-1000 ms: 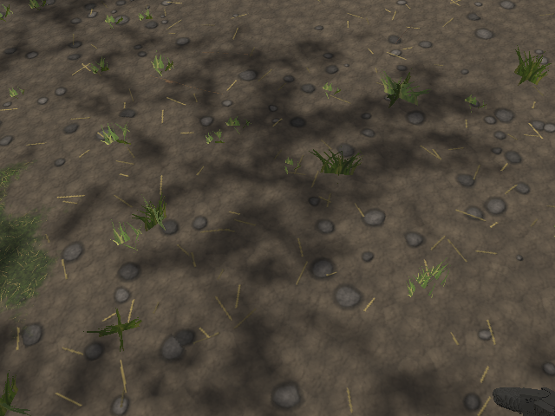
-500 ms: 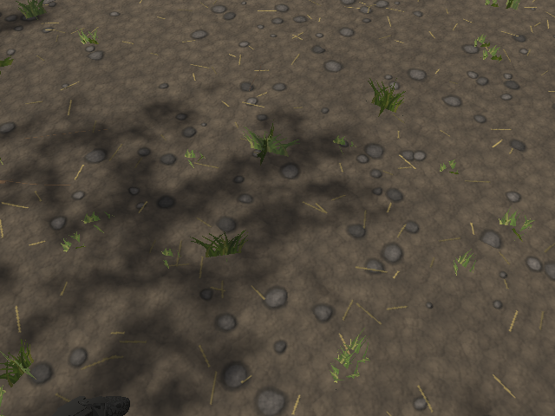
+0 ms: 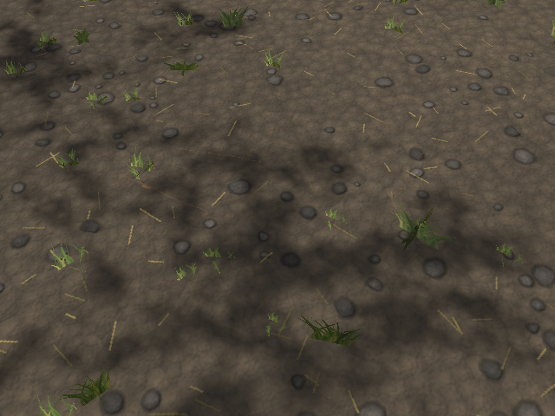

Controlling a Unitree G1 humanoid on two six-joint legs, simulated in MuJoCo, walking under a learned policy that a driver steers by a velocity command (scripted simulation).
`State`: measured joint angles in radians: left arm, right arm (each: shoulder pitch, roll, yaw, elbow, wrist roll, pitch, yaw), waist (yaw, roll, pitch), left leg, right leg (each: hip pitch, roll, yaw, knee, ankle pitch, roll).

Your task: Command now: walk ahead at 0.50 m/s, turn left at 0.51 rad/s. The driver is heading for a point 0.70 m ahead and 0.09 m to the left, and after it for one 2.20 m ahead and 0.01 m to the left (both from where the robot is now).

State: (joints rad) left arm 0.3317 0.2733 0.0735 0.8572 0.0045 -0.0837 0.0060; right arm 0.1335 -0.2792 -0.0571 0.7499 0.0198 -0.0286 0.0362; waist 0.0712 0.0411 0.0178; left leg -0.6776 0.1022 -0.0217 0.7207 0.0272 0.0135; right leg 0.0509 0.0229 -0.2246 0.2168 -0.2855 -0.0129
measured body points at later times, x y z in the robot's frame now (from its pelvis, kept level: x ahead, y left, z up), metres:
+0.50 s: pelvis +0.28 +0.05 +0.00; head +0.31 +0.07 +0.45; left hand +0.43 +0.35 -0.08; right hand +0.42 -0.21 -0.10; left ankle +0.20 +0.12 -0.74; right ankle +0.51 -0.07 -0.69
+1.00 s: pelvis +0.54 +0.09 +0.00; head +0.58 +0.09 +0.45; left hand +0.45 +0.35 -0.12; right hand +0.82 -0.06 -0.08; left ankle +0.64 +0.27 -0.71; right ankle +0.52 -0.03 -0.74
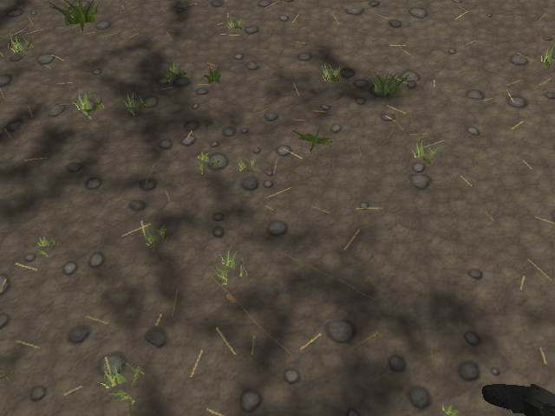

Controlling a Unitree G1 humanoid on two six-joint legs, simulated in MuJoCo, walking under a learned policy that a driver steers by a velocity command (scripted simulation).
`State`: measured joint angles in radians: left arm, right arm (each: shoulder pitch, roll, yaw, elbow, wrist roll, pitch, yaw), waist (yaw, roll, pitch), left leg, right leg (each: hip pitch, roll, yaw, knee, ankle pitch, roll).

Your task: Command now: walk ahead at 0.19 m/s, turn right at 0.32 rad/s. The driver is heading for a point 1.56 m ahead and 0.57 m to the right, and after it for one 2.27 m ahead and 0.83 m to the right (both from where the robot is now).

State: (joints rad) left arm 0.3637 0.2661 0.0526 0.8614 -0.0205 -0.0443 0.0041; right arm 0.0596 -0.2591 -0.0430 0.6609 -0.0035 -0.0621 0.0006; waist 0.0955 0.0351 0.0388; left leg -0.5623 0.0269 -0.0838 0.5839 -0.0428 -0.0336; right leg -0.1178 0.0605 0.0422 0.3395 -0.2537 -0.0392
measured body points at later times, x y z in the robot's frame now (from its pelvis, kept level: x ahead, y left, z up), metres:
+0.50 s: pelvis +0.07 -0.01 -0.02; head +0.09 -0.04 +0.43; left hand +0.29 +0.23 -0.10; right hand +0.14 -0.32 -0.13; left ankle +0.16 +0.13 -0.74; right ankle +0.06 -0.11 -0.75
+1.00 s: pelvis +0.10 +0.00 -0.01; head +0.13 +0.00 +0.44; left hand +0.39 +0.15 -0.10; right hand +0.07 -0.32 -0.10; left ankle +0.16 +0.10 -0.74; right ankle +0.05 -0.10 -0.73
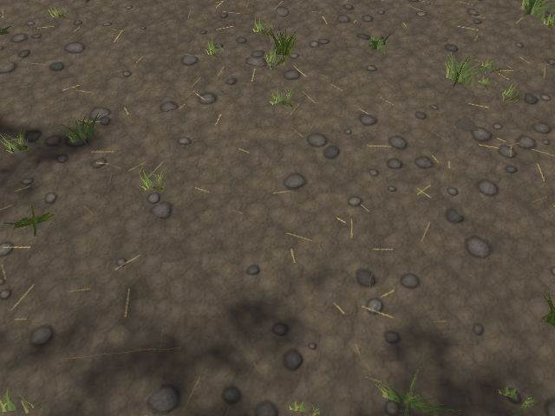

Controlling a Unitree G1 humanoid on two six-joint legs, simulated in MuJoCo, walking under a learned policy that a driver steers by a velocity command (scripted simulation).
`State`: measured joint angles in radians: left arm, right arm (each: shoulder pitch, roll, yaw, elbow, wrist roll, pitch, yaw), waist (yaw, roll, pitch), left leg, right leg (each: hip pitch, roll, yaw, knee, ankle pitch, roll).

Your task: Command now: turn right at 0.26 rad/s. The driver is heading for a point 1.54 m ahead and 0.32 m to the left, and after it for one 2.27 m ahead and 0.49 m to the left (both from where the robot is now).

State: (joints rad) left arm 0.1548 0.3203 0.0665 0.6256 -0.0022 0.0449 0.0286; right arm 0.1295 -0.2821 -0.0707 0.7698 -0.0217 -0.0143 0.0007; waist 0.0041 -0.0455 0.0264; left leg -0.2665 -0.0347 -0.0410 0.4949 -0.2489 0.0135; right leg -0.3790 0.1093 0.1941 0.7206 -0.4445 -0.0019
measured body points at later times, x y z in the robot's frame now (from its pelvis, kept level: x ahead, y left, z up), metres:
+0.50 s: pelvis -0.01 -0.02 +0.00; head +0.01 -0.02 +0.44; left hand +0.11 +0.26 -0.11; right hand +0.12 -0.30 -0.12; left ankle -0.01 +0.10 -0.72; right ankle -0.03 -0.15 -0.74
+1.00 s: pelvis +0.07 +0.04 +0.02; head +0.08 +0.08 +0.46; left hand +0.18 +0.36 -0.08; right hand +0.19 -0.22 -0.08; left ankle -0.02 +0.09 -0.74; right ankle +0.26 -0.10 -0.68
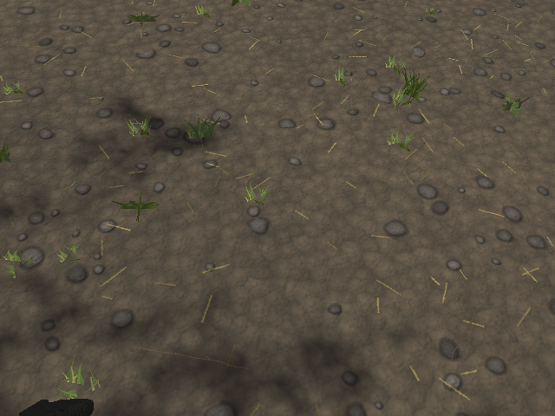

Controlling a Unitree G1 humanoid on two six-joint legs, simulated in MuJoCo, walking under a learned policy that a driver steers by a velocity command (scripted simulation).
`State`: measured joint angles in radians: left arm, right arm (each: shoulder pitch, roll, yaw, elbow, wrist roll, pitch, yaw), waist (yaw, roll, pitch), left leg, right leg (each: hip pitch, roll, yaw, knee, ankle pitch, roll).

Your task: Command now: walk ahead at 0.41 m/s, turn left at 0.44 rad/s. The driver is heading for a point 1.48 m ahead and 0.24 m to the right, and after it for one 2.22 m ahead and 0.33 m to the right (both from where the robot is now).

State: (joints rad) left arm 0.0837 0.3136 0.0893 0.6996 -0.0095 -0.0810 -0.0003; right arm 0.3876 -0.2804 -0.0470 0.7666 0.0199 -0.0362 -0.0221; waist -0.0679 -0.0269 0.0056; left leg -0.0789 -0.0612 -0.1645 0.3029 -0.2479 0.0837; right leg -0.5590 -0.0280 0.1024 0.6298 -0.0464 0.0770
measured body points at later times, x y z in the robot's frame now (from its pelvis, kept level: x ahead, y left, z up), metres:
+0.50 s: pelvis +0.26 -0.04 -0.01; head +0.30 -0.04 +0.44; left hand +0.24 +0.24 -0.13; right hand +0.49 -0.26 -0.10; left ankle +0.41 +0.13 -0.71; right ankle +0.19 -0.15 -0.75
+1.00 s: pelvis +0.54 +0.00 -0.01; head +0.56 -0.01 +0.44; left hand +0.78 +0.21 -0.10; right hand +0.51 -0.29 -0.13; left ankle +0.48 +0.12 -0.75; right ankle +0.67 -0.18 -0.70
